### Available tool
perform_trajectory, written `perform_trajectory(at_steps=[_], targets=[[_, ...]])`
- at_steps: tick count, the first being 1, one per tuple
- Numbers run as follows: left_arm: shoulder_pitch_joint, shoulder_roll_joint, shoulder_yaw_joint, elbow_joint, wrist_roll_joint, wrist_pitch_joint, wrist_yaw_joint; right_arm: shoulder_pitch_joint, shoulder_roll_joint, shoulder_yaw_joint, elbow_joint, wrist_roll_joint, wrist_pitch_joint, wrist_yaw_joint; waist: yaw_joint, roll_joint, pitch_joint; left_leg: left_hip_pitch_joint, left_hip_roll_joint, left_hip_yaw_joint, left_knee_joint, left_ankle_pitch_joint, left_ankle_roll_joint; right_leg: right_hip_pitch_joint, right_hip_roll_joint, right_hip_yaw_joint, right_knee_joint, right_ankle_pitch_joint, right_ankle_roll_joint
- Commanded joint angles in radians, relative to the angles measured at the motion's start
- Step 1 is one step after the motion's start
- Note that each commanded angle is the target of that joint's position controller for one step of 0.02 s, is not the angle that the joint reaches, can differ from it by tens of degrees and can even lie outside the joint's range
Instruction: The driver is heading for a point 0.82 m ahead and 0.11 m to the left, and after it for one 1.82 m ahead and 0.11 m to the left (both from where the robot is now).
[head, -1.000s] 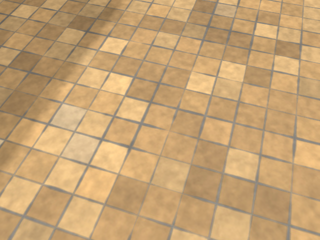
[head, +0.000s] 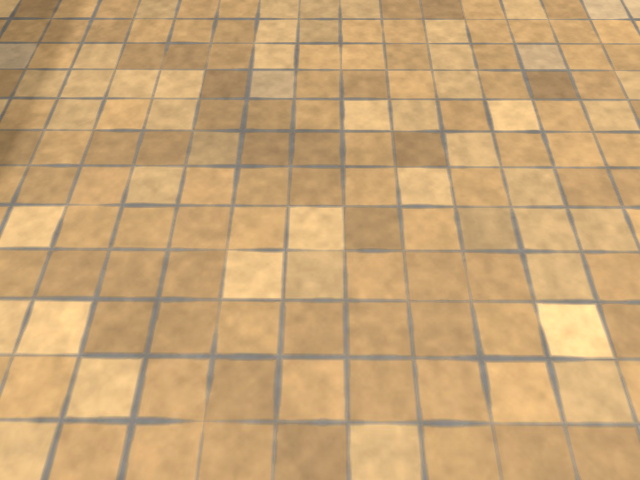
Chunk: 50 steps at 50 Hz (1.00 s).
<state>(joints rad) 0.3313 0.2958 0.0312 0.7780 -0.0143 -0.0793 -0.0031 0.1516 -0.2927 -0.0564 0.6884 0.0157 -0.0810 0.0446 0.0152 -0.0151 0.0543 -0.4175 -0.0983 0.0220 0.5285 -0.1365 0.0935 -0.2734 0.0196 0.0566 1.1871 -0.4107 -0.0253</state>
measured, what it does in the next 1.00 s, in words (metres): walks ahead, turning left: right foot, then left foot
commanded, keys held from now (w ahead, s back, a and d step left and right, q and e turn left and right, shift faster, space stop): w+q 0.54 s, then w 0.26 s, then w+e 0.12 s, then e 0.08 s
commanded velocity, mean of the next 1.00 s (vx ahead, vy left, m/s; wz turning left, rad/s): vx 0.49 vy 0.00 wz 0.35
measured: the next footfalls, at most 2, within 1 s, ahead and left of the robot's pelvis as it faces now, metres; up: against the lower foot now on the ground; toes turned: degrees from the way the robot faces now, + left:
right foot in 0.36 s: +0.40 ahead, -0.13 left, +0.00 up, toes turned +16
left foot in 0.86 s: +0.57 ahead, +0.22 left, +0.00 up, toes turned +26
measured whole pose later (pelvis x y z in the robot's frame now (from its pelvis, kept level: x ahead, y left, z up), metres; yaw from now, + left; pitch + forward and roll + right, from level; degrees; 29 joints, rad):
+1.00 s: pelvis +0.52 +0.10 +0.01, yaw +22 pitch +1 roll -1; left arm 0.33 0.31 0.05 0.86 -0.03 -0.06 0.00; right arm 0.16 -0.26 -0.04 0.67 -0.01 -0.07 0.03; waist 0.03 -0.02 0.05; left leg -0.34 0.00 0.07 0.49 -0.18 0.05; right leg -0.39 -0.06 0.04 1.14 -0.42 0.01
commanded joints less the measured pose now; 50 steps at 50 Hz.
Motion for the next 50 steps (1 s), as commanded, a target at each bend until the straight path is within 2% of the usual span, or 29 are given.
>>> perform_trajectory(at_steps=[1,3,5,8,10,14,16,17,18,19,20,21,22,23,26,30,34,37,39,41,42,43,44,45,46,47,48,49,50], targets=[[-0.081,0.142,0.034,-0.13,0.014,-0.052,-0.003,0.082,-0.117,-0.03,-0.053,-0.018,-0.003,-0.016,-0.028,0.008,-0.077,0.329,0.289,-0.474,-0.314,-0.082,0.196,-0.386,-0.11,0.062,0.002,0.095,0.0],[-0.039,0.122,0.032,-0.126,0.028,-0.034,0.002,0.051,-0.117,-0.031,-0.064,-0.014,-0.003,-0.023,0.011,0.059,-0.066,0.221,0.255,-0.419,-0.347,0.011,0.21,-0.328,-0.122,0.043,-0.071,0.113,0.033],[-0.056,0.1,0.025,-0.137,0.038,-0.019,0.009,0.06,-0.132,-0.035,-0.056,-0.007,-0.006,-0.032,0.015,0.066,-0.046,0.13,0.232,-0.347,-0.358,0.078,0.213,-0.311,-0.12,0.016,-0.172,0.157,0.071],[-0.187,0.062,0.009,-0.173,0.038,-0.022,0.012,0.096,-0.159,-0.044,-0.039,0.001,0.0,-0.047,-0.034,0.066,-0.021,0.059,0.172,-0.27,-0.342,0.066,0.164,-0.259,-0.089,0.0,-0.423,0.382,0.099],[-0.266,0.051,0.005,-0.19,0.029,-0.03,0.005,0.145,-0.172,-0.048,-0.022,0.008,0.01,-0.054,-0.073,0.072,-0.034,0.058,0.164,-0.275,-0.316,0.029,0.139,-0.196,-0.049,-0.007,-0.548,0.494,0.11],[-0.313,0.096,0.025,-0.207,0.007,-0.041,-0.007,0.198,-0.162,-0.048,-0.004,0.017,0.029,-0.06,-0.078,0.097,-0.055,0.186,0.207,-0.389,-0.21,-0.059,0.11,-0.164,-0.031,0.043,-0.67,0.453,0.095],[-0.271,0.119,0.04,-0.201,0.001,-0.048,-0.011,0.188,-0.16,-0.05,-0.009,0.01,0.037,-0.061,-0.044,0.128,-0.066,0.226,0.223,-0.444,-0.135,-0.05,0.088,-0.104,-0.028,0.04,-0.697,0.353,0.062],[-0.201,0.132,0.052,-0.183,0.001,-0.052,-0.008,0.182,-0.138,-0.043,-0.013,0.008,0.04,-0.059,-0.004,0.131,-0.088,0.213,0.2,-0.439,-0.074,-0.039,0.065,-0.005,-0.031,0.024,-0.734,0.333,0.034],[-0.096,0.167,0.067,-0.173,0.015,-0.057,-0.001,0.188,-0.086,-0.025,-0.021,0.001,0.037,-0.054,0.048,0.095,-0.174,0.161,0.147,-0.389,0.099,-0.052,0.031,0.181,-0.11,0.081,-0.737,0.299,-0.017],[0.022,0.244,0.086,-0.163,0.037,-0.053,0.008,0.265,-0.011,-0.001,-0.043,0.003,0.03,-0.05,0.056,-0.111,-0.326,-0.093,0.027,-0.249,0.425,-0.281,-0.037,0.523,-0.335,0.379,-0.755,0.181,-0.131],[0.091,0.252,0.095,-0.125,0.024,-0.037,-0.004,0.311,-0.043,0.002,-0.068,0.023,0.022,-0.052,0.043,-0.335,-0.371,-0.326,0.026,-0.182,0.663,-0.476,-0.064,0.613,-0.462,0.749,-0.862,-0.095,-0.217],[0.045,0.167,0.074,-0.143,0.017,-0.033,-0.005,0.259,-0.135,-0.022,-0.051,0.029,0.027,-0.056,0.063,-0.186,-0.245,-0.394,0.084,-0.206,0.764,-0.388,-0.076,0.518,-0.425,0.681,-0.897,-0.207,-0.186],[0.002,0.133,0.063,-0.146,0.017,-0.026,-0.001,0.174,-0.154,-0.029,-0.065,0.018,0.034,-0.056,0.068,-0.11,-0.146,-0.4,0.114,-0.17,0.78,-0.305,-0.082,0.407,-0.384,0.519,-0.9,-0.108,-0.153],[-0.043,0.111,0.054,-0.145,0.024,-0.022,0.0,0.138,-0.143,-0.03,-0.074,0.007,0.037,-0.054,0.05,-0.07,-0.09,-0.37,0.143,-0.159,0.746,-0.238,-0.088,0.305,-0.337,0.398,-0.918,0.028,-0.141],[-0.088,0.076,0.046,-0.124,0.026,-0.028,0.004,0.131,-0.093,-0.03,-0.082,0.014,0.052,-0.041,0.01,-0.117,-0.037,-0.288,0.193,-0.131,0.673,-0.156,-0.097,0.169,-0.266,0.187,-0.986,0.225,-0.133],[-0.051,0.113,0.061,-0.072,0.022,-0.039,-0.001,0.066,-0.043,-0.013,-0.106,0.002,0.056,-0.039,0.012,-0.057,-0.021,-0.317,0.194,-0.136,0.51,-0.07,-0.111,0.175,-0.277,0.078,-1.031,0.387,-0.176],[-0.041,0.142,0.065,-0.035,0.006,-0.027,-0.002,-0.044,-0.022,0.005,-0.121,-0.001,0.033,-0.018,0.039,-0.043,0.0,-0.254,0.181,-0.078,0.236,0.104,-0.099,0.19,-0.25,-0.036,-1.045,0.453,-0.163],[0.021,0.168,0.07,0.008,-0.011,-0.015,-0.002,-0.14,-0.019,0.012,-0.149,0.004,0.022,-0.002,0.066,-0.043,0.024,-0.211,0.168,-0.034,0.113,0.125,-0.08,0.232,-0.27,-0.054,-1.043,0.457,-0.155],[0.044,0.182,0.073,0.033,-0.018,-0.003,-0.002,-0.17,-0.037,0.007,-0.166,0.006,0.019,0.004,0.059,-0.055,0.029,-0.198,0.156,-0.025,0.062,0.066,-0.053,0.295,-0.299,-0.052,-1.016,0.521,-0.143],[0.046,0.199,0.075,0.049,-0.025,0.01,0.0,-0.132,-0.069,-0.008,-0.163,-0.001,0.016,0.005,0.014,-0.077,-0.008,-0.083,0.119,0.005,0.011,0.001,-0.018,0.328,-0.302,-0.06,-0.923,0.749,-0.124],[0.035,0.201,0.072,0.055,-0.028,0.017,0.002,-0.023,-0.099,-0.026,-0.134,-0.005,0.014,0.0,-0.059,-0.074,-0.075,0.091,0.089,0.03,-0.037,0.032,0.008,0.302,-0.274,-0.088,-0.793,0.896,-0.103],[0.039,0.179,0.06,0.055,-0.022,0.016,0.005,0.132,-0.151,-0.053,-0.086,-0.009,0.017,-0.012,-0.134,-0.062,-0.173,0.345,0.095,0.016,-0.032,0.069,0.033,0.191,-0.225,-0.115,-0.604,0.88,-0.071],[0.051,0.1,0.031,0.017,0.006,0.007,0.003,0.299,-0.242,-0.077,-0.059,-0.029,0.024,-0.032,-0.179,0.089,-0.335,0.701,0.34,-0.275,-0.005,0.066,0.113,-0.107,-0.142,-0.144,-0.248,0.504,-0.019],[0.138,0.025,0.005,0.013,0.003,-0.01,-0.002,0.298,-0.267,-0.071,-0.063,-0.029,0.026,-0.033,-0.116,0.274,-0.467,0.838,0.523,-0.685,-0.14,-0.085,0.222,-0.349,0.001,-0.018,0.015,-0.185,0.014],[0.058,0.138,0.038,0.018,-0.027,-0.017,-0.005,0.271,-0.176,-0.049,-0.061,-0.024,0.021,-0.031,-0.151,0.163,-0.367,0.744,0.494,-0.629,-0.185,-0.156,0.182,-0.439,-0.042,0.077,0.102,-0.164,0.01],[-0.008,0.153,0.046,-0.007,-0.039,-0.019,-0.005,0.204,-0.147,-0.036,-0.056,-0.019,0.015,-0.03,-0.122,0.151,-0.213,0.6,0.465,-0.458,-0.204,-0.003,0.15,-0.469,-0.077,0.05,0.085,-0.081,0.009],[-0.028,0.134,0.046,-0.003,-0.024,-0.014,0.004,0.135,-0.113,-0.026,-0.052,-0.022,0.009,-0.026,-0.08,0.102,-0.153,0.48,0.418,-0.34,-0.217,0.182,0.129,-0.427,-0.11,0.033,0.038,-0.011,0.02],[-0.013,0.124,0.051,0.008,-0.01,-0.001,0.01,0.082,-0.081,-0.02,-0.051,-0.027,0.001,-0.019,-0.041,0.113,-0.112,0.385,0.38,-0.236,-0.232,0.351,0.115,-0.37,-0.128,0.032,-0.001,0.029,0.033],[0.032,0.104,0.051,0.025,-0.01,0.018,0.013,0.05,-0.065,-0.018,-0.045,-0.032,-0.008,-0.017,-0.005,0.134,-0.114,0.318,0.361,-0.163,-0.251,0.451,0.106,-0.294,-0.139,0.036,-0.016,0.062,0.045]])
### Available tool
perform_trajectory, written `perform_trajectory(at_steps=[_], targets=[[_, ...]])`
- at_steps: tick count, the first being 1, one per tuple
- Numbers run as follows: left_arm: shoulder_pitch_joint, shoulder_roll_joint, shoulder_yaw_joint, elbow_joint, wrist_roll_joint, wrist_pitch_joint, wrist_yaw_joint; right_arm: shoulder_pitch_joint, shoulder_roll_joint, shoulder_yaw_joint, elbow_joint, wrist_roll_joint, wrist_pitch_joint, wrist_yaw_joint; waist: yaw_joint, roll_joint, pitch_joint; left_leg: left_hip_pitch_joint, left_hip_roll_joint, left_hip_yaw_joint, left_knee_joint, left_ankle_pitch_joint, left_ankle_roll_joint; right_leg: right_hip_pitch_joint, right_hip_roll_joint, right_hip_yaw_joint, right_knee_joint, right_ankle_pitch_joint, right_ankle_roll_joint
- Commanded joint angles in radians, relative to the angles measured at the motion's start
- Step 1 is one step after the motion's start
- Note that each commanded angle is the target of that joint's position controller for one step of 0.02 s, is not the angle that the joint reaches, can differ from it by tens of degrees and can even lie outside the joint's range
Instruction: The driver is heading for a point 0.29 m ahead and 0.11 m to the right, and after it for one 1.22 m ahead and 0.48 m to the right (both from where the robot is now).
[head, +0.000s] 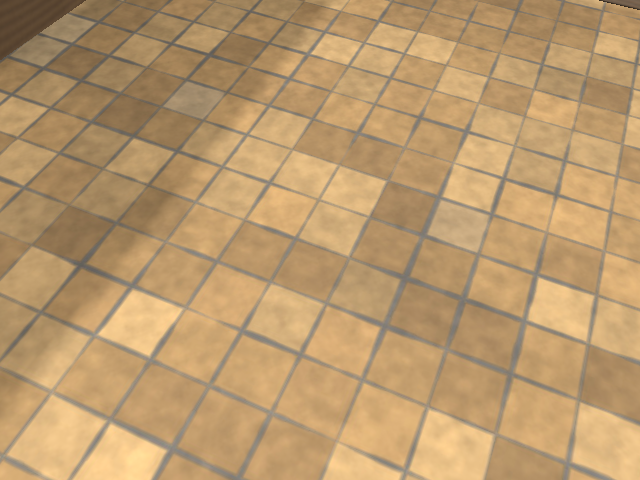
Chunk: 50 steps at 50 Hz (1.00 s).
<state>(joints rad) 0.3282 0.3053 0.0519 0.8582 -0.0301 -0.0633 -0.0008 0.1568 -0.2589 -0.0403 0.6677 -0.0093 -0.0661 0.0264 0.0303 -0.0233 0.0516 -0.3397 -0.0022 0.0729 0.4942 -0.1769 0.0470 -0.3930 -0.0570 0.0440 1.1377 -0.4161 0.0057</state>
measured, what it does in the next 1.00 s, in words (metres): walks ahead, turning right: right foot, then left foot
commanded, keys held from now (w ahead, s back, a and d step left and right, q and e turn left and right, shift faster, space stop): e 0.92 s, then no key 0.08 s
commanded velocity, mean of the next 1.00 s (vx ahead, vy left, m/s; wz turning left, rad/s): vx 0.09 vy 0.00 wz -0.51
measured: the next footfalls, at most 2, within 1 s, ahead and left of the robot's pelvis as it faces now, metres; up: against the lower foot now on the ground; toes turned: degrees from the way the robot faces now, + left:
right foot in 0.34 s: +0.25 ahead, -0.14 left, +0.00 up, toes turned -13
left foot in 0.78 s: +0.29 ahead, +0.09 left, +0.00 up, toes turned -31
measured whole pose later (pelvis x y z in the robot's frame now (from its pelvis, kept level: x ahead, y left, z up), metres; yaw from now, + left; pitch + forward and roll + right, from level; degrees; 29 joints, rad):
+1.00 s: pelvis +0.19 +0.01 +0.01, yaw -34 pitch +1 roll -1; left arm 0.21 0.35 0.11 0.63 -0.02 0.07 0.02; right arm 0.17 -0.25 -0.06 0.74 -0.01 0.01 -0.04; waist -0.02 -0.04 0.04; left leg -0.24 0.04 0.04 0.44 -0.23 0.01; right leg -0.53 0.04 0.09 1.07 -0.38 0.09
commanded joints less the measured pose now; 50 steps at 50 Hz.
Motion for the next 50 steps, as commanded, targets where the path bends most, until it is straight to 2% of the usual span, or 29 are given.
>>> perform_trajectory(at_steps=[1,4,8,10,13,15,16,17,18,19,20,21,22,23,25,26,30,35,37,38,39,40,41,42,43,44,45,47,50], targets=[[0.062,0.07,0.028,-0.043,0.004,0.018,0.012,0.023,-0.091,-0.036,-0.016,-0.01,-0.033,0.001,-0.002,0.133,-0.113,0.196,0.258,-0.165,-0.234,0.572,0.157,-0.133,-0.054,0.035,0.028,0.089,0.026],[0.017,0.043,0.027,-0.079,0.013,0.046,0.017,-0.025,-0.118,-0.046,0.007,-0.014,-0.04,-0.019,0.021,0.12,-0.066,0.137,0.258,-0.05,-0.276,0.637,0.165,-0.158,-0.046,0.023,-0.076,0.187,0.053],[-0.098,0.017,0.015,-0.138,0.023,0.044,-0.011,-0.013,-0.147,-0.054,0.034,-0.007,-0.012,-0.053,-0.022,0.106,-0.067,0.175,0.235,0.06,-0.269,0.586,0.149,-0.118,-0.038,-0.027,-0.335,0.388,0.044],[-0.137,0.026,0.018,-0.169,0.023,0.046,-0.028,0.004,-0.167,-0.06,0.05,0.002,0.004,-0.059,-0.038,0.094,-0.075,0.23,0.259,0.065,-0.246,0.575,0.148,-0.117,-0.032,-0.038,-0.407,0.4,0.03],[-0.164,0.057,0.033,-0.21,0.026,0.057,-0.047,0.001,-0.187,-0.07,0.063,0.024,0.028,-0.061,-0.037,0.096,-0.07,0.292,0.297,0.061,-0.165,0.558,0.133,-0.122,-0.022,-0.056,-0.463,0.301,-0.006],[-0.14,0.074,0.045,-0.226,0.027,0.062,-0.053,-0.015,-0.194,-0.076,0.062,0.04,0.043,-0.066,-0.016,0.1,-0.077,0.303,0.297,0.067,-0.052,0.607,0.106,-0.079,0.011,-0.088,-0.514,0.235,-0.041],[-0.082,0.089,0.057,-0.217,0.027,0.058,-0.05,-0.024,-0.186,-0.075,0.061,0.046,0.049,-0.069,0.018,0.08,-0.105,0.285,0.262,0.096,0.068,0.636,0.074,0.017,0.049,-0.115,-0.597,0.293,-0.069],[-0.003,0.152,0.081,-0.205,0.032,0.053,-0.034,0.029,-0.166,-0.07,0.071,0.036,0.049,-0.067,0.043,-0.01,-0.16,0.222,0.182,0.125,0.257,0.539,0.01,0.177,0.057,-0.064,-0.682,0.575,-0.113],[0.027,0.274,0.109,-0.221,0.038,0.055,-0.006,0.065,-0.105,-0.047,0.037,-0.019,0.042,-0.06,0.01,-0.264,-0.229,-0.072,0.058,0.133,0.585,-0.082,-0.078,0.425,-0.173,0.256,-0.641,1.119,-0.246],[0.005,0.268,0.096,-0.257,0.058,0.05,-0.009,0.08,-0.106,-0.036,0.02,-0.022,0.04,-0.047,-0.003,-0.27,-0.394,-0.256,-0.086,-0.059,0.823,-0.548,-0.11,0.556,-0.336,0.598,-0.714,1.008,-0.45],[-0.035,0.206,0.08,-0.274,0.045,0.046,-0.02,0.03,-0.16,-0.05,0.036,0.008,0.044,-0.037,0.033,-0.105,-0.379,-0.286,-0.029,-0.171,0.864,-0.496,-0.093,0.501,-0.297,0.509,-0.753,0.852,-0.409],[-0.089,0.171,0.071,-0.277,0.03,0.043,-0.018,-0.015,-0.154,-0.05,0.023,0.022,0.049,-0.039,0.009,-0.053,-0.285,-0.315,0.0,-0.168,0.828,-0.416,-0.08,0.413,-0.248,0.417,-0.762,0.709,-0.349],[-0.131,0.143,0.064,-0.277,0.013,0.048,-0.013,-0.026,-0.143,-0.051,0.035,0.013,0.058,-0.05,-0.013,0.008,-0.206,-0.318,0.028,-0.161,0.748,-0.355,-0.083,0.319,-0.198,0.35,-0.782,0.589,-0.292],[-0.167,0.131,0.059,-0.283,0.011,0.056,-0.004,-0.033,-0.154,-0.057,0.033,0.003,0.067,-0.061,-0.032,-0.014,-0.172,-0.276,0.041,-0.161,0.669,-0.302,-0.089,0.232,-0.161,0.313,-0.802,0.503,-0.262],[-0.188,0.139,0.063,-0.299,0.033,0.068,0.008,-0.007,-0.128,-0.052,0.042,0.003,0.074,-0.062,-0.053,-0.078,-0.168,-0.189,0.011,-0.139,0.581,-0.244,-0.106,0.148,-0.11,0.281,-0.821,0.476,-0.245],[-0.182,0.145,0.066,-0.302,0.036,0.07,0.015,0.001,-0.118,-0.049,0.047,0.006,0.074,-0.064,-0.051,-0.086,-0.178,-0.171,0.002,-0.138,0.53,-0.237,-0.115,0.146,-0.104,0.277,-0.821,0.48,-0.247],[-0.172,0.165,0.077,-0.307,0.028,0.081,0.034,-0.026,-0.104,-0.041,0.046,0.008,0.071,-0.065,-0.028,-0.103,-0.197,-0.119,-0.011,-0.158,0.363,-0.177,-0.131,0.131,-0.09,0.315,-0.818,0.314,-0.234],[-0.182,0.16,0.077,-0.319,0.027,0.098,0.031,-0.027,-0.123,-0.049,0.041,0.016,0.053,-0.047,-0.013,-0.15,-0.172,-0.05,-0.032,-0.162,0.191,-0.172,-0.106,0.124,-0.081,0.421,-0.809,0.188,-0.209],[-0.201,0.155,0.075,-0.325,0.016,0.107,0.033,0.025,-0.123,-0.055,0.055,0.018,0.041,-0.036,-0.045,-0.15,-0.166,0.042,-0.038,-0.14,0.02,-0.096,-0.077,0.106,-0.057,0.435,-0.771,0.204,-0.18],[-0.192,0.143,0.072,-0.324,0.009,0.111,0.036,0.06,-0.139,-0.063,0.067,0.013,0.038,-0.034,-0.059,-0.129,-0.163,0.127,-0.006,-0.147,-0.087,-0.032,-0.054,0.061,-0.021,0.413,-0.732,0.169,-0.144],[-0.159,0.096,0.059,-0.327,0.013,0.112,0.035,0.089,-0.211,-0.08,0.064,-0.006,0.041,-0.039,-0.044,0.024,-0.169,0.226,0.189,-0.317,-0.172,-0.048,0.015,-0.052,0.061,0.315,-0.557,-0.008,-0.085],[-0.17,0.094,0.063,-0.365,0.005,0.102,0.032,0.055,-0.288,-0.096,0.066,-0.036,0.05,-0.041,-0.008,0.335,-0.105,0.181,0.371,-0.574,-0.243,0.07,0.171,-0.238,0.222,0.091,-0.332,-0.175,-0.028],[-0.152,0.175,0.087,-0.342,0.026,0.091,0.03,-0.006,-0.228,-0.082,0.024,-0.048,0.044,-0.044,-0.017,0.26,-0.096,0.13,0.412,-0.59,-0.24,0.105,0.226,-0.236,0.148,0.132,-0.112,-0.168,0.008],[-0.125,0.2,0.101,-0.312,0.018,0.095,0.026,-0.067,-0.175,-0.067,0.005,-0.035,0.043,-0.053,0.01,0.184,-0.091,0.114,0.353,-0.475,-0.215,0.123,0.185,-0.219,0.14,0.128,-0.022,-0.101,0.017],[-0.094,0.174,0.098,-0.283,0.018,0.106,0.029,-0.101,-0.151,-0.06,-0.005,-0.017,0.045,-0.058,0.021,0.151,-0.081,0.124,0.286,-0.376,-0.196,0.121,0.139,-0.221,0.134,0.108,0.03,-0.046,0.037],[-0.083,0.152,0.093,-0.275,0.022,0.116,0.03,-0.103,-0.134,-0.054,-0.007,0.0,0.046,-0.063,0.01,0.151,-0.071,0.151,0.264,-0.326,-0.187,0.133,0.128,-0.249,0.126,0.1,0.082,0.002,0.055],[-0.088,0.126,0.084,-0.277,0.018,0.122,0.027,-0.09,-0.131,-0.048,-0.006,0.003,0.05,-0.068,0.001,0.149,-0.062,0.155,0.245,-0.276,-0.186,0.168,0.131,-0.253,0.119,0.08,0.104,0.022,0.069],[-0.151,0.096,0.069,-0.307,0.007,0.12,0.024,-0.033,-0.137,-0.049,0.004,-0.004,0.061,-0.074,-0.041,0.166,-0.059,0.21,0.228,-0.225,-0.188,0.199,0.147,-0.268,0.103,0.035,0.023,0.051,0.089],[-0.205,0.061,0.049,-0.335,0.015,0.113,0.02,0.024,-0.174,-0.06,0.019,-0.004,0.07,-0.072,-0.079,0.191,-0.101,0.303,0.257,-0.216,-0.159,0.29,0.173,-0.211,0.074,0.022,-0.16,0.006,0.1]])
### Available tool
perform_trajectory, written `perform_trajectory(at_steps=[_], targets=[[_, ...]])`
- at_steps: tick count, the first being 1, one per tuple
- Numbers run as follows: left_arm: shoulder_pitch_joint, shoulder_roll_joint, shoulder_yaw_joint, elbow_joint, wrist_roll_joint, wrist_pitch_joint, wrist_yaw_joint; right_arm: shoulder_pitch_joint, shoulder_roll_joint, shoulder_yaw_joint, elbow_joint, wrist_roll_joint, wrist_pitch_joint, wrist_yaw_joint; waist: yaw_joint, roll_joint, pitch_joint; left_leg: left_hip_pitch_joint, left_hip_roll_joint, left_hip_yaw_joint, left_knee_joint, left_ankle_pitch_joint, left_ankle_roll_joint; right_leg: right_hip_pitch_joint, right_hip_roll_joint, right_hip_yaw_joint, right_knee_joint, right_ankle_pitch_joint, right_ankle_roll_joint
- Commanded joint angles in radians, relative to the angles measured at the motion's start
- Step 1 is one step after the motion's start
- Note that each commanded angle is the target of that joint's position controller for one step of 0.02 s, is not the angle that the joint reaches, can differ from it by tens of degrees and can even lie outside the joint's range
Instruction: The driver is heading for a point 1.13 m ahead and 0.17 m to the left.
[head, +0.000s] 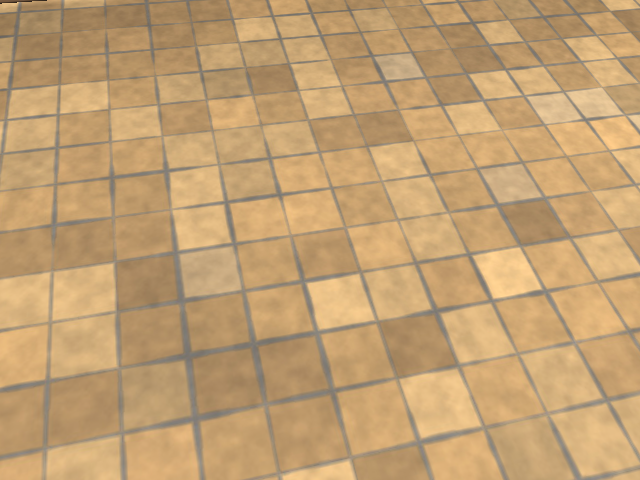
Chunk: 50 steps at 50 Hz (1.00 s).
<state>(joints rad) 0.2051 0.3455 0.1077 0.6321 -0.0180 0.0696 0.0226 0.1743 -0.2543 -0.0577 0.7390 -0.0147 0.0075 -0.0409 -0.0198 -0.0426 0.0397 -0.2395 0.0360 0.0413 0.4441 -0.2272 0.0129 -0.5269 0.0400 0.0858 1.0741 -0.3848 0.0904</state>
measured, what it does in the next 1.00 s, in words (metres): walks ahead, turning left: right foot, then left foot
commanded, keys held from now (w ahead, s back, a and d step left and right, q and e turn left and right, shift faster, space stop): no key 0.16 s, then q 0.16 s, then w+q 0.54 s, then w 0.02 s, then w+e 0.12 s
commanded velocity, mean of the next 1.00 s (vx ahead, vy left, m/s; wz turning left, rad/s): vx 0.23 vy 0.00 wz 0.22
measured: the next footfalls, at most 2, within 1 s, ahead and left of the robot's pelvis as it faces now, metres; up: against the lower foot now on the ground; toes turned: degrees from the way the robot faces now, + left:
right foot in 0.18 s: +0.03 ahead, -0.15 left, +0.00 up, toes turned -1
left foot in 0.70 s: +0.14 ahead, +0.15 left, +0.00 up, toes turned +16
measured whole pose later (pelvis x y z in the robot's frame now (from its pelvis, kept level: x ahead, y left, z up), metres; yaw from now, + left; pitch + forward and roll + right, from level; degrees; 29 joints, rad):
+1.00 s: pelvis +0.18 +0.10 +0.01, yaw +19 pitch +2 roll -1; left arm 0.12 0.31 0.07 0.70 0.00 -0.09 -0.02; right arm 0.36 -0.26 -0.03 0.76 0.00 -0.06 0.00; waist -0.05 -0.05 0.02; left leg -0.06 -0.07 -0.03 0.26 -0.22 0.09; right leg -0.68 -0.09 0.03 0.81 0.02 0.03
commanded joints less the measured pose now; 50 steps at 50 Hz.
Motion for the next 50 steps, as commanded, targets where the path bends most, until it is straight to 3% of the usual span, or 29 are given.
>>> perform_trajectory(at_steps=[1,4,6,7,8,9,10,11,12,14,16,18,19,20,21,23,26,28,32,34,35,36,37,38,39,41,42,47,50], targets=[[-0.084,0.012,-0.014,-0.111,0.007,-0.021,-0.007,-0.001,-0.192,-0.047,-0.053,0.005,-0.002,0.001,-0.03,0.218,-0.099,0.193,0.225,-0.172,-0.102,0.362,0.21,-0.023,-0.033,-0.037,-0.162,-0.046,0.011],[-0.073,0.023,-0.018,-0.105,0.006,-0.021,-0.012,-0.009,-0.216,-0.053,-0.046,0.02,0.001,0.018,-0.03,0.242,-0.108,0.151,0.239,-0.163,-0.085,0.421,0.217,0.121,-0.029,-0.092,-0.336,-0.051,-0.009],[-0.029,0.021,-0.016,-0.081,0.006,-0.02,-0.015,-0.019,-0.213,-0.048,-0.035,0.035,0.002,0.023,-0.003,0.23,-0.106,0.136,0.23,-0.156,-0.044,0.429,0.2,0.218,-0.019,-0.111,-0.531,0.067,-0.04],[0.007,0.016,-0.017,-0.061,0.008,-0.021,-0.017,-0.022,-0.199,-0.041,-0.026,0.044,0.001,0.024,0.021,0.215,-0.102,0.103,0.214,-0.14,-0.015,0.413,0.172,0.308,-0.009,-0.125,-0.688,0.194,-0.067],[0.011,0.039,-0.015,-0.061,0.012,-0.021,-0.015,0.028,-0.172,-0.03,-0.002,0.044,-0.006,0.027,0.018,0.175,-0.112,0.037,0.19,-0.12,0.008,0.334,0.11,0.426,-0.037,-0.076,-0.771,0.315,-0.098],[0.031,0.081,-0.012,-0.066,0.021,-0.02,-0.004,0.055,-0.104,-0.004,-0.004,0.003,-0.02,0.038,-0.006,0.013,-0.183,-0.08,0.121,-0.062,0.118,0.114,0.022,0.603,-0.196,0.11,-0.747,0.584,-0.138],[-0.052,0.073,-0.028,-0.073,0.046,-0.023,-0.003,0.082,-0.041,0.019,-0.008,-0.015,-0.033,0.047,-0.062,-0.164,-0.169,-0.109,0.059,-0.015,0.078,-0.156,-0.047,0.504,-0.318,0.185,-0.697,0.648,-0.25],[-0.094,-0.01,-0.046,-0.077,0.052,-0.036,-0.012,0.031,-0.093,0.012,0.002,-0.013,-0.03,0.044,-0.023,-0.098,-0.156,-0.016,0.071,-0.041,0.039,-0.114,-0.072,0.419,-0.271,0.13,-0.701,0.495,-0.271],[-0.1,-0.013,-0.047,-0.06,0.056,-0.045,-0.018,-0.006,-0.12,0.007,-0.001,-0.005,-0.03,0.047,-0.019,-0.09,-0.129,-0.017,0.061,-0.035,0.014,-0.001,-0.073,0.425,-0.203,0.076,-0.697,0.377,-0.219],[-0.087,0.044,-0.03,-0.048,0.054,-0.057,-0.016,-0.031,-0.175,-0.004,0.01,0.006,-0.021,0.038,0.016,-0.087,-0.069,-0.058,0.049,-0.038,0.03,0.084,-0.065,0.413,-0.159,0.039,-0.703,0.316,-0.165],[-0.051,0.077,-0.019,-0.03,0.043,-0.055,-0.002,-0.028,-0.181,-0.008,0.006,0.021,-0.014,0.035,0.018,-0.082,-0.043,-0.094,0.034,-0.033,0.078,0.068,-0.061,0.417,-0.191,0.045,-0.7,0.39,-0.181],[0.007,0.102,-0.004,-0.022,0.03,-0.046,0.013,-0.03,-0.157,-0.007,0.004,0.032,-0.006,0.03,0.065,-0.126,-0.049,-0.218,-0.018,0.023,0.237,-0.165,-0.057,0.463,-0.278,0.137,-0.778,0.092,-0.257],[0.068,0.121,0.005,-0.011,0.028,-0.05,0.017,-0.07,-0.168,-0.014,-0.014,0.036,-0.003,0.031,0.115,-0.139,-0.017,-0.34,0.007,-0.011,0.439,-0.317,-0.047,0.469,-0.364,0.243,-0.853,-0.101,-0.318],[0.096,0.117,0.004,0.004,0.027,-0.065,0.018,-0.081,-0.167,-0.024,-0.028,0.046,0.0,0.034,0.113,-0.12,0.022,-0.456,0.044,-0.077,0.594,-0.354,-0.032,0.473,-0.431,0.318,-0.898,-0.183,-0.352],[0.077,0.091,-0.002,0.01,0.018,-0.085,0.019,-0.061,-0.159,-0.032,-0.024,0.054,0.001,0.035,0.086,-0.096,0.052,-0.523,0.061,-0.123,0.657,-0.316,-0.022,0.484,-0.432,0.314,-0.92,-0.208,-0.349],[0.013,0.041,-0.012,0.009,0.009,-0.112,0.018,-0.036,-0.151,-0.038,-0.013,0.049,-0.006,0.037,0.05,-0.068,0.059,-0.55,0.08,-0.141,0.631,-0.205,-0.024,0.515,-0.389,0.205,-0.949,-0.127,-0.306],[-0.027,0.048,-0.002,0.013,0.021,-0.131,0.009,-0.042,-0.105,-0.022,-0.015,0.041,-0.02,0.058,0.04,-0.032,0.012,-0.441,0.09,-0.079,0.499,-0.071,-0.042,0.498,-0.328,0.016,-0.949,0.072,-0.274],[-0.02,0.079,0.012,0.023,0.017,-0.138,0.0,-0.063,-0.082,-0.007,-0.031,0.038,-0.024,0.074,0.05,-0.031,-0.006,-0.34,0.087,-0.045,0.378,-0.044,-0.04,0.455,-0.315,-0.069,-0.936,0.126,-0.27],[0.017,0.131,0.031,0.058,-0.012,-0.136,-0.022,-0.059,-0.121,-0.009,-0.057,0.043,-0.018,0.087,0.046,-0.05,0.005,-0.227,0.056,0.018,0.259,-0.062,0.0,0.417,-0.353,-0.112,-0.891,0.044,-0.264],[-0.002,0.126,0.028,0.066,-0.021,-0.13,-0.026,0.028,-0.14,-0.022,-0.033,0.04,-0.014,0.084,-0.01,-0.022,-0.001,-0.067,0.004,0.078,0.182,-0.043,0.041,0.336,-0.337,-0.176,-0.768,0.065,-0.226],[0.006,0.098,0.016,0.069,-0.011,-0.131,-0.028,0.138,-0.185,-0.049,-0.004,0.044,-0.012,0.076,-0.062,0.01,-0.052,0.103,-0.044,0.087,0.164,-0.056,0.073,0.268,-0.293,-0.237,-0.584,0.205,-0.19],[-0.006,0.037,-0.008,0.051,0.016,-0.134,-0.028,0.312,-0.282,-0.091,0.035,0.055,-0.011,0.061,-0.137,0.173,-0.121,0.309,0.035,-0.1,0.072,-0.105,0.142,0.114,-0.21,-0.316,-0.214,0.22,-0.116],[-0.029,-0.044,-0.035,-0.04,0.033,-0.153,-0.02,0.321,-0.417,-0.106,0.003,0.039,-0.033,0.059,-0.083,0.429,-0.172,0.452,0.281,-0.772,-0.173,-0.385,0.337,-0.257,-0.014,-0.197,0.146,-0.224,-0.045],[-0.077,0.057,-0.018,-0.032,-0.009,-0.177,-0.023,0.285,-0.322,-0.076,-0.025,0.035,-0.062,0.073,-0.115,0.221,-0.183,0.456,0.336,-0.863,-0.28,-0.475,0.355,-0.354,-0.044,-0.012,0.248,-0.184,-0.067],[-0.093,0.087,-0.011,-0.039,-0.034,-0.192,-0.031,0.243,-0.264,-0.057,-0.03,0.03,-0.078,0.075,-0.086,0.201,-0.101,0.398,0.325,-0.754,-0.267,-0.421,0.327,-0.401,-0.09,-0.012,0.238,-0.088,-0.102],[-0.061,0.087,-0.007,-0.004,0.014,-0.203,-0.023,0.138,-0.193,-0.035,-0.054,0.031,-0.078,0.071,-0.021,0.098,-0.034,0.24,0.236,-0.542,-0.229,-0.183,0.258,-0.298,-0.156,-0.007,0.092,0.075,-0.114],[-0.051,0.086,-0.004,0.003,0.024,-0.197,-0.025,0.108,-0.178,-0.027,-0.07,0.02,-0.077,0.065,0.002,0.121,-0.031,0.182,0.195,-0.471,-0.244,-0.101,0.239,-0.227,-0.165,-0.004,0.041,0.132,-0.11],[-0.083,0.027,-0.021,0.018,0.024,-0.164,-0.035,0.145,-0.174,-0.024,-0.053,0.021,-0.087,0.035,0.0,0.106,-0.024,0.169,0.126,-0.233,-0.273,0.324,0.203,-0.197,-0.134,-0.063,-0.195,0.375,-0.052],[-0.174,-0.006,-0.039,0.003,0.007,-0.167,-0.05,0.178,-0.176,-0.02,-0.029,0.018,-0.087,0.025,-0.039,0.128,0.0,0.148,0.095,-0.137,-0.297,0.339,0.15,-0.137,-0.114,-0.1,-0.38,0.531,-0.059]])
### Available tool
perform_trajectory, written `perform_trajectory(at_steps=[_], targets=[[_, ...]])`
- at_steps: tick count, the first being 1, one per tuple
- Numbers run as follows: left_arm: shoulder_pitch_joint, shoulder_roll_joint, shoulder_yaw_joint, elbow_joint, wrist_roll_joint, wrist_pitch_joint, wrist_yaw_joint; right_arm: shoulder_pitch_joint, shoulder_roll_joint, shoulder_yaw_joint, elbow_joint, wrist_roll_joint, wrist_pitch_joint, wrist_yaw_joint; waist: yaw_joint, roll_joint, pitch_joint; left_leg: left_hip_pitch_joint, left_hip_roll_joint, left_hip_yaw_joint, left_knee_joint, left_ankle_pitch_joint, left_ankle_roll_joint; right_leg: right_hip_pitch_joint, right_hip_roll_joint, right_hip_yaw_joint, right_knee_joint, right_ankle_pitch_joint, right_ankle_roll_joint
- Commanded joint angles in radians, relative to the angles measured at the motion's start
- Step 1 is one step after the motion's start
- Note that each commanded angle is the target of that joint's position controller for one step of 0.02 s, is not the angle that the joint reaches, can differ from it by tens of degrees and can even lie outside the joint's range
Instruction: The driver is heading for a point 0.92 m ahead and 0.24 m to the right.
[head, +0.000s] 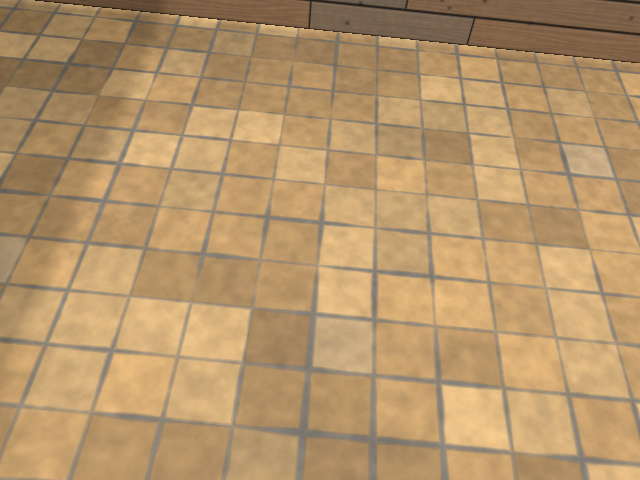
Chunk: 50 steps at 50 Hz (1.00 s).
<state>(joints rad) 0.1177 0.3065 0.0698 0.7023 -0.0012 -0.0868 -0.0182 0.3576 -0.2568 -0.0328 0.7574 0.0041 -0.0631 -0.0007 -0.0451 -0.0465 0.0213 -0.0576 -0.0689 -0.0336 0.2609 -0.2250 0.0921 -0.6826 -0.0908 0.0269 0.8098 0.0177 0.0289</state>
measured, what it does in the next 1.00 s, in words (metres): walks ahead, turning right: right foot, then left foot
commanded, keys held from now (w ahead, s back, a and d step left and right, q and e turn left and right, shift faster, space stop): w+e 1.00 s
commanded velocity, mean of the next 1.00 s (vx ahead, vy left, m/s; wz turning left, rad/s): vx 0.49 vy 0.00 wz -0.44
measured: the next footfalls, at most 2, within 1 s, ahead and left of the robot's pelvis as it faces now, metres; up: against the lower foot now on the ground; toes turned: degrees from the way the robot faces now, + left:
right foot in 0.24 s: +0.34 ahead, -0.11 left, +0.00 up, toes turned -6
left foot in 0.68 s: +0.64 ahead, +0.06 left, +0.00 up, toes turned -24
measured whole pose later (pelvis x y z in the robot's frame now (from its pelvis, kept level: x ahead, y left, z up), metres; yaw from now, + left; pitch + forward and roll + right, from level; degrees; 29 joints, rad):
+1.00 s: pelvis +0.59 -0.04 -0.01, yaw -31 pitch +1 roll +2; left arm 0.17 0.31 0.07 0.65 -0.02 -0.01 -0.02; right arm 0.35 -0.28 -0.06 0.77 -0.01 -0.09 0.00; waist -0.07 -0.05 0.03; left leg -0.08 -0.01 0.13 0.29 -0.23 0.02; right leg -0.69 -0.08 0.06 0.97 -0.14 0.02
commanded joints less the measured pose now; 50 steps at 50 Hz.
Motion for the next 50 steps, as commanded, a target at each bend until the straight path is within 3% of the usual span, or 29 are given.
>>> perform_trajectory(at_steps=[1,5,8,10,11,12,13,14,15,16,17,18,19,22,24,26,28,31,33,34,35,36,37,38,39,41,43,46,50], targets=[[-0.121,0.027,-0.005,-0.074,-0.015,-0.012,-0.016,0.01,-0.178,-0.046,-0.038,-0.001,-0.017,-0.017,-0.03,0.131,0.034,-0.034,0.206,-0.051,-0.13,0.309,0.063,0.03,0.021,-0.049,-0.161,0.162,-0.004],[-0.204,0.025,-0.015,-0.099,-0.026,-0.02,-0.045,0.052,-0.186,-0.049,0.002,-0.004,-0.014,-0.017,-0.055,0.103,0.091,0.072,0.261,-0.019,-0.137,0.313,0.063,-0.008,0.04,-0.051,-0.279,0.165,-0.049],[-0.207,0.036,-0.013,-0.112,-0.024,-0.027,-0.066,0.053,-0.198,-0.055,0.014,-0.006,-0.001,-0.024,-0.035,0.106,0.067,0.186,0.29,0.022,-0.042,0.605,0.055,0.005,0.089,-0.07,-0.317,0.049,-0.099],[-0.117,0.073,0.004,-0.093,-0.018,-0.022,-0.065,0.044,-0.22,-0.061,0.005,-0.012,0.011,-0.037,0.015,0.152,-0.032,0.256,0.288,0.045,0.117,1.018,0.033,0.121,0.156,-0.118,-0.288,-0.056,-0.138],[-0.007,0.11,0.022,-0.068,-0.018,-0.017,-0.059,0.033,-0.23,-0.062,-0.003,-0.019,0.022,-0.042,0.069,0.163,-0.106,0.264,0.273,0.062,0.272,1.16,0.02,0.242,0.192,-0.135,-0.283,-0.09,-0.163],[0.14,0.144,0.039,-0.043,-0.018,-0.014,-0.046,-0.004,-0.237,-0.06,-0.017,-0.018,0.026,-0.045,0.159,0.145,-0.18,0.132,0.25,0.093,0.491,1.124,-0.008,0.489,0.176,-0.096,-0.325,-0.021,-0.202],[0.29,0.226,0.059,-0.027,-0.011,-0.001,-0.031,0.037,-0.186,-0.04,-0.047,-0.045,0.014,-0.046,0.18,-0.022,-0.321,-0.189,0.18,0.104,0.845,0.665,-0.052,0.873,-0.038,0.204,-0.25,0.021,-0.306],[0.306,0.215,0.056,-0.018,-0.027,-0.005,-0.035,0.126,-0.086,-0.008,-0.05,-0.031,-0.01,-0.025,0.122,-0.222,-0.444,-0.585,-0.041,-0.016,1.203,-0.316,-0.14,1.174,-0.26,0.768,-0.386,-0.201,-0.505],[0.292,0.151,0.043,-0.012,-0.033,0.003,-0.024,0.018,-0.185,-0.025,-0.076,0.007,-0.047,-0.003,0.173,-0.071,-0.378,-0.695,0.02,-0.137,1.237,-0.268,-0.104,1.12,-0.218,0.751,-0.483,-0.377,-0.439],[0.234,0.134,0.035,-0.03,-0.023,0.007,-0.014,-0.093,-0.198,-0.026,-0.122,0.04,-0.069,0.008,0.163,-0.016,-0.226,-0.734,0.075,-0.129,1.18,-0.197,-0.088,0.973,-0.19,0.613,-0.512,-0.394,-0.39],[0.17,0.118,0.028,-0.04,-0.015,0.007,-0.013,-0.139,-0.18,-0.019,-0.136,0.024,-0.082,0.009,0.112,0.097,-0.099,-0.71,0.107,-0.102,1.07,-0.15,-0.078,0.778,-0.149,0.526,-0.553,-0.289,-0.365],[0.125,0.099,0.022,-0.052,-0.008,0.003,-0.008,-0.137,-0.181,-0.026,-0.135,-0.004,-0.08,0.004,0.072,0.112,-0.06,-0.651,0.139,-0.096,0.977,-0.117,-0.084,0.664,-0.11,0.456,-0.57,-0.183,-0.352],[0.098,0.098,0.019,-0.068,0.001,0.004,-0.004,-0.113,-0.174,-0.027,-0.135,-0.014,-0.071,0.004,0.04,0.075,-0.037,-0.592,0.151,-0.089,0.946,-0.109,-0.096,0.569,-0.08,0.416,-0.594,-0.107,-0.356],[0.088,0.115,0.024,-0.063,-0.01,0.006,0.008,-0.086,-0.137,-0.015,-0.142,-0.027,-0.045,-0.003,0.01,0.026,-0.013,-0.531,0.168,-0.038,0.768,-0.088,-0.15,0.405,-0.039,0.302,-0.616,0.048,-0.359],[0.101,0.146,0.035,-0.056,-0.016,0.01,0.018,-0.162,-0.101,0.002,-0.167,-0.032,-0.041,-0.006,0.035,0.013,-0.003,-0.469,0.15,-0.009,0.597,0.051,-0.173,0.319,0.015,0.226,-0.609,0.034,-0.323],[0.147,0.156,0.039,-0.04,-0.025,0.02,0.025,-0.252,-0.088,0.008,-0.184,-0.025,-0.046,-0.003,0.085,0.001,-0.012,-0.399,0.108,0.002,0.428,0.234,-0.183,0.297,0.05,0.204,-0.584,-0.037,-0.279],[0.198,0.159,0.041,-0.022,-0.03,0.031,0.028,-0.298,-0.105,0.001,-0.196,-0.007,-0.05,0.001,0.111,-0.017,-0.031,-0.362,0.078,-0.014,0.338,0.304,-0.187,0.34,0.036,0.245,-0.549,-0.109,-0.254],[0.215,0.147,0.039,-0.017,-0.033,0.042,0.031,-0.292,-0.15,-0.023,-0.201,0.007,-0.058,0.006,0.092,-0.05,-0.048,-0.335,0.082,-0.06,0.263,0.233,-0.157,0.444,-0.007,0.349,-0.448,-0.206,-0.217],[0.2,0.123,0.033,-0.024,-0.024,0.046,0.029,-0.203,-0.172,-0.044,-0.181,0.008,-0.065,0.006,0.033,-0.066,-0.068,-0.212,0.083,-0.044,0.223,0.16,-0.109,0.448,0.002,0.373,-0.346,-0.214,-0.18],[0.205,0.073,0.017,-0.031,-0.017,0.042,0.024,-0.106,-0.203,-0.059,-0.172,-0.003,-0.07,0.0,-0.017,-0.038,-0.133,-0.054,0.149,-0.09,0.212,0.117,-0.063,0.403,0.051,0.329,-0.189,-0.226,-0.143],[0.249,-0.01,-0.01,-0.047,0.006,0.039,0.02,0.031,-0.26,-0.073,-0.163,-0.013,-0.066,-0.009,-0.046,0.139,-0.276,0.184,0.348,-0.298,0.202,0.041,-0.001,0.281,0.135,0.211,0.124,-0.491,-0.097],[0.347,-0.002,-0.016,-0.089,-0.038,0.026,0.017,0.078,-0.326,-0.091,-0.123,-0.023,-0.05,0.005,0.016,0.48,-0.323,0.347,0.521,-0.815,0.052,-0.297,0.146,-0.05,0.184,0.124,0.406,-0.643,-0.064],[0.315,0.103,0.006,-0.055,-0.049,0.031,0.024,0.026,-0.223,-0.071,-0.152,-0.013,-0.049,0.009,-0.015,0.284,-0.217,0.273,0.483,-0.789,0.009,-0.459,0.121,-0.125,0.115,0.161,0.519,-0.549,-0.046],[0.216,0.138,0.018,-0.068,-0.039,0.038,0.024,-0.011,-0.177,-0.058,-0.155,-0.009,-0.043,0.004,-0.032,0.193,-0.116,0.177,0.439,-0.595,0.017,-0.365,0.081,-0.139,0.087,0.13,0.536,-0.453,-0.039],[0.174,0.124,0.018,-0.074,-0.027,0.043,0.025,-0.054,-0.157,-0.049,-0.157,-0.018,-0.041,0.004,-0.017,0.122,-0.071,0.077,0.391,-0.454,0.016,-0.19,0.065,-0.096,0.054,0.114,0.508,-0.383,-0.032],[0.151,0.099,0.022,-0.089,-0.026,0.049,0.017,-0.091,-0.128,-0.042,-0.139,-0.024,-0.042,-0.001,0.013,0.161,-0.017,-0.033,0.326,-0.277,-0.023,-0.006,0.056,-0.034,0.006,0.106,0.427,-0.314,-0.027],[0.15,0.065,0.017,-0.091,-0.029,0.061,0.012,-0.088,-0.12,-0.044,-0.118,-0.016,-0.05,-0.001,0.02,0.173,-0.013,-0.052,0.311,-0.182,-0.058,0.081,0.069,-0.018,0.0,0.079,0.388,-0.291,-0.019],[0.09,0.038,0.008,-0.114,-0.019,0.068,0.009,-0.071,-0.151,-0.059,-0.085,-0.013,-0.053,-0.003,0.014,0.131,0.006,-0.023,0.336,-0.098,-0.089,0.197,0.096,-0.073,-0.011,0.08,0.275,-0.232,-0.005],[0.003,0.021,-0.001,-0.127,-0.02,0.059,-0.012,-0.075,-0.181,-0.068,-0.054,-0.01,-0.039,-0.009,-0.009,0.116,0.02,0.013,0.321,0.039,-0.099,0.275,0.077,-0.048,-0.008,0.037,0.052,-0.056,-0.01]])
